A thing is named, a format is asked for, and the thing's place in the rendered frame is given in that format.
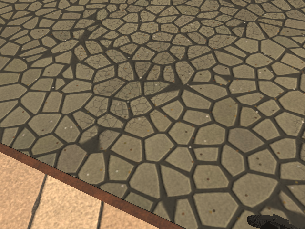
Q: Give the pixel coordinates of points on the right robot hand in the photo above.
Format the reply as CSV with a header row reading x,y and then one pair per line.
x,y
269,222

